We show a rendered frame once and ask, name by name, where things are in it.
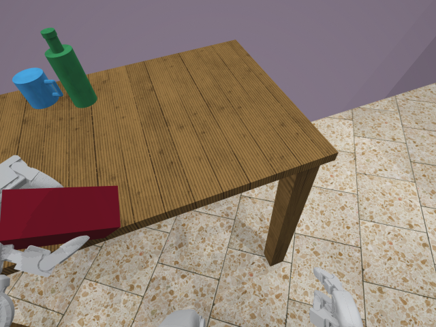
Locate robot left thigh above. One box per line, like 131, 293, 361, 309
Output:
158, 309, 206, 327

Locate left robot hand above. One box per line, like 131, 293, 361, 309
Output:
0, 155, 90, 277

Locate sponge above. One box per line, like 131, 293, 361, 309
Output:
0, 186, 121, 250

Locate table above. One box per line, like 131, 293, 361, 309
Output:
0, 40, 339, 327

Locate right robot hand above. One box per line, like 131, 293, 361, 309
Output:
309, 267, 364, 327

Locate left robot forearm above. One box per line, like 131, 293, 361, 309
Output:
0, 275, 15, 327

